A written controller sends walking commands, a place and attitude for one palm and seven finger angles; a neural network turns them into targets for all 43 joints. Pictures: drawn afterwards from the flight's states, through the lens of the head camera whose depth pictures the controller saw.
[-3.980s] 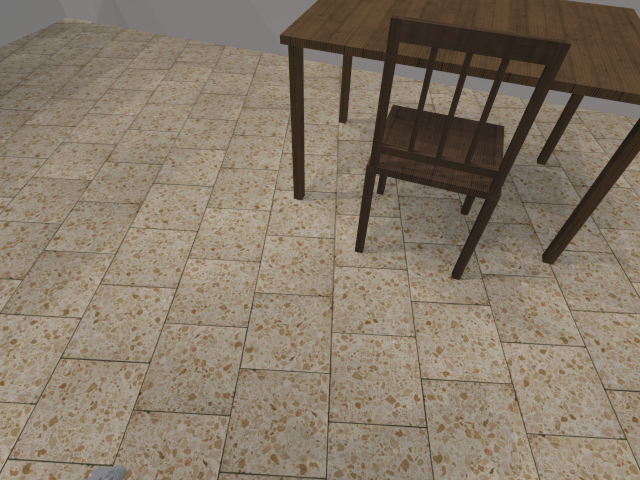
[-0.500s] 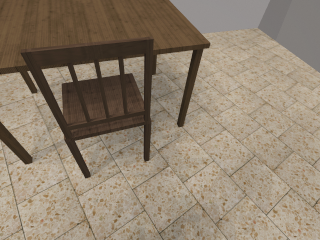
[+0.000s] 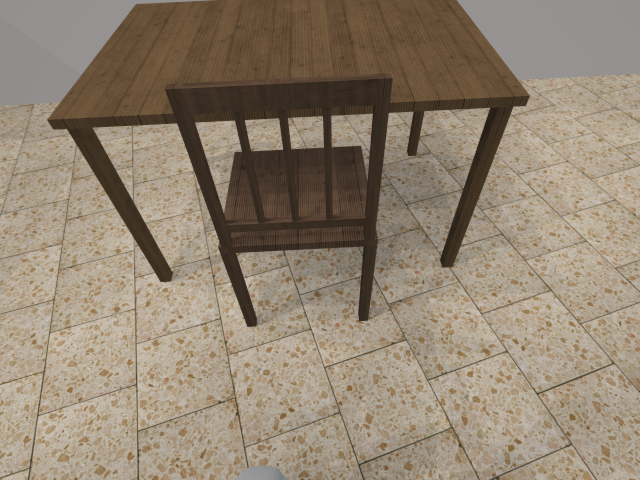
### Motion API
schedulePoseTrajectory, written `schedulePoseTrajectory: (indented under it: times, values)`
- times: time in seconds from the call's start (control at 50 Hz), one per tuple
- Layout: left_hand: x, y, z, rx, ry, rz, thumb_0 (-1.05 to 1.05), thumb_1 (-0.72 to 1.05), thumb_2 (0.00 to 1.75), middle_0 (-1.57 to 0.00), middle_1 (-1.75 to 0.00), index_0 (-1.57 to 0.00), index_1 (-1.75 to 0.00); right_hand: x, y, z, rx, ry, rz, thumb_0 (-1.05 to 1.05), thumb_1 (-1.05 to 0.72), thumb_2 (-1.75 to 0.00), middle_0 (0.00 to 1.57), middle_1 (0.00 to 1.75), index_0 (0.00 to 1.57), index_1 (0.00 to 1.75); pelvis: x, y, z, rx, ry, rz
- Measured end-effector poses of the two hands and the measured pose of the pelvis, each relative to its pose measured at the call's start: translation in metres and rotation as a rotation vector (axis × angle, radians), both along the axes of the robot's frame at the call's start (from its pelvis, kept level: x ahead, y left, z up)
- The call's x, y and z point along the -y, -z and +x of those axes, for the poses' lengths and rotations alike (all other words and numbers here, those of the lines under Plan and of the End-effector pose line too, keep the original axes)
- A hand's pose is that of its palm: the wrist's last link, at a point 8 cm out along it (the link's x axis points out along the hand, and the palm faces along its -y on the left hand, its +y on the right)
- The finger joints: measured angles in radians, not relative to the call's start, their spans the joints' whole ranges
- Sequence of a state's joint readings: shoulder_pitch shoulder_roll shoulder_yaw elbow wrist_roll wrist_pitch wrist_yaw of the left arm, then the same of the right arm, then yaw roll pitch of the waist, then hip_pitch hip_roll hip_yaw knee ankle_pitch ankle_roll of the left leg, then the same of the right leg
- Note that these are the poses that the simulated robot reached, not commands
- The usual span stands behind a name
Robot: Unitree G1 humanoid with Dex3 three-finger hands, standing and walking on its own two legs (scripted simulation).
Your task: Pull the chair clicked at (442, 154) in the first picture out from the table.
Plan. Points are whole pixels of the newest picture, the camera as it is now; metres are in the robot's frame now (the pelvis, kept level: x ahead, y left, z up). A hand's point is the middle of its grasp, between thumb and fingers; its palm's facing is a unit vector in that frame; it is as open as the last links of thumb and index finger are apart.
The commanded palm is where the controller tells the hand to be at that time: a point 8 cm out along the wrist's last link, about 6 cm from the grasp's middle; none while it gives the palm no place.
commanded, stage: take the last steps up to it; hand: left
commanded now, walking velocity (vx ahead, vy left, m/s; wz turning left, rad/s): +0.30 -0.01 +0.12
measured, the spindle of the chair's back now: (289, 171) +0.74 +0.12 -0.08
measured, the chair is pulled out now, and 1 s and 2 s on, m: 0.00 0.00 0.00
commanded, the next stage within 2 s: come to a stop and stand still in 0.94 s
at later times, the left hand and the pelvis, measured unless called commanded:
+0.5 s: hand out of the picture +0.03 +0.23 -0.18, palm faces +0.10 -0.98 -0.15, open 7.4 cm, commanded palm none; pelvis +0.05 +0.05 +0.00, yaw +2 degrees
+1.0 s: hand (242, 388) +0.28 +0.16 -0.17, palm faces +0.07 -0.98 -0.21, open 7.1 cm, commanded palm none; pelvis +0.22 -0.02 +0.00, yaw +2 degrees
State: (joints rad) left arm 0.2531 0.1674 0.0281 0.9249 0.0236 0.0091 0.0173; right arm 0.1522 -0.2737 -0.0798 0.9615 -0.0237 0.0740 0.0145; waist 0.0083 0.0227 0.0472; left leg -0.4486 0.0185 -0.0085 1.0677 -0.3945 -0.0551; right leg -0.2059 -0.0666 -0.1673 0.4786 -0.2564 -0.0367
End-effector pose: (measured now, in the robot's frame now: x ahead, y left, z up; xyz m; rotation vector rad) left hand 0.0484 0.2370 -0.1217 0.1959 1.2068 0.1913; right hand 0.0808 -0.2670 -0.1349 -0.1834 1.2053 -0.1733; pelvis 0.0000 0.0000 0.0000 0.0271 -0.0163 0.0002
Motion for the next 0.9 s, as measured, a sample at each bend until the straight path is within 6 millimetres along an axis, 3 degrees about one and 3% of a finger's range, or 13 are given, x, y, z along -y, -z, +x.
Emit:
schedulePoseTrajectory:
  times: [0.08, 0.2, 0.26, 0.34, 0.44, 0.52, 0.62, 0.7, 0.74, 0.78, 0.82, 0.9]
  values:
    - [-0.002, 0.009, -0.032, -0.043, -0.047, -0.035, 0.01, 0.90, 0.90, -0.21, -0.30, -0.21, -0.30, -0.017, -0.005, 0.017, 0.016, -0.065, -0.003, 0.01, -0.91, -0.90, 0.19, 0.30, 0.20, 0.30, -0.006, 0.000, -0.005, -0.002, -0.027, -0.010]
    - [-0.023, 0.034, -0.090, -0.154, -0.144, -0.091, 0.00, 0.90, 0.90, -0.21, -0.30, -0.21, -0.30, -0.062, -0.010, 0.036, 0.070, -0.161, -0.010, 0.01, -0.91, -0.90, 0.19, 0.30, 0.20, 0.30, -0.029, 0.008, -0.004, -0.010, -0.062, -0.051]
    - [-0.033, 0.039, -0.108, -0.237, -0.150, -0.109, 0.01, 0.91, 0.90, -0.21, -0.30, -0.21, -0.30, -0.082, -0.013, 0.027, 0.070, -0.155, -0.006, 0.01, -0.91, -0.90, 0.19, 0.30, 0.20, 0.30, -0.038, 0.007, 0.002, 0.002, -0.056, -0.049]
    - [-0.043, 0.033, -0.101, -0.271, -0.139, -0.123, 0.01, 0.91, 0.90, -0.20, -0.30, -0.20, -0.30, -0.084, -0.018, 0.001, 0.019, -0.079, -0.032, 0.00, -0.95, -0.90, 0.20, 0.30, 0.21, 0.30, -0.047, -0.001, 0.015, 0.009, -0.055, -0.049]
    - [-0.049, 0.031, -0.065, -0.247, -0.123, -0.122, 0.01, 0.91, 0.90, -0.20, -0.30, -0.20, -0.30, -0.080, -0.016, -0.038, -0.125, -0.025, -0.046, 0.00, -0.94, -0.90, 0.20, 0.30, 0.20, 0.30, -0.051, -0.004, 0.036, 0.006, -0.048, -0.041]
    - [-0.046, 0.032, -0.017, -0.213, -0.089, -0.117, 0.01, 0.91, 0.90, -0.20, -0.30, -0.20, -0.30, -0.081, -0.011, -0.067, -0.244, 0.029, -0.028, 0.00, -0.93, -0.90, 0.20, 0.30, 0.20, 0.30, -0.047, -0.002, 0.057, 0.006, -0.040, -0.035]
    - [-0.031, 0.033, 0.070, -0.137, -0.010, -0.105, 0.01, 0.91, 0.90, -0.20, -0.30, -0.20, -0.30, -0.085, -0.004, -0.089, -0.372, 0.100, 0.022, 0.01, -0.92, -0.90, 0.20, 0.30, 0.20, 0.30, -0.034, 0.004, 0.090, 0.003, -0.030, -0.027]
    - [-0.009, 0.033, 0.153, -0.039, 0.057, -0.087, 0.01, 0.91, 0.90, -0.20, -0.30, -0.20, -0.30, -0.081, 0.006, -0.089, -0.460, 0.148, 0.070, 0.01, -0.91, -0.90, 0.20, 0.30, 0.20, 0.30, -0.015, 0.014, 0.124, -0.004, -0.021, -0.025]
    - [0.003, 0.035, 0.190, 0.031, 0.072, -0.072, 0.01, 0.91, 0.90, -0.20, -0.30, -0.20, -0.30, -0.074, 0.014, -0.079, -0.495, 0.160, 0.093, 0.01, -0.91, -0.90, 0.20, 0.30, 0.20, 0.30, -0.003, 0.023, 0.142, -0.002, -0.021, -0.026]
    - [0.013, 0.033, 0.213, 0.086, 0.067, -0.067, 0.01, 0.91, 0.90, -0.20, -0.30, -0.20, -0.30, -0.065, 0.019, -0.059, -0.495, 0.160, 0.105, 0.01, -0.91, -0.90, 0.20, 0.30, 0.20, 0.30, 0.006, 0.025, 0.155, 0.003, -0.027, -0.031]
    - [0.021, 0.028, 0.224, 0.103, 0.050, -0.068, 0.00, 0.91, 0.90, -0.20, -0.30, -0.20, -0.30, -0.054, 0.021, -0.026, -0.450, 0.145, 0.103, 0.01, -0.91, -0.90, 0.20, 0.30, 0.20, 0.30, 0.013, 0.021, 0.168, 0.005, -0.032, -0.035]
    - [0.034, 0.020, 0.226, 0.065, 0.014, -0.066, 0.00, 0.91, 0.90, -0.20, -0.30, -0.20, -0.30, -0.034, 0.020, 0.062, -0.283, 0.090, 0.083, 0.01, -0.91, -0.90, 0.20, 0.30, 0.20, 0.30, 0.020, 0.009, 0.192, -0.006, -0.041, -0.046]
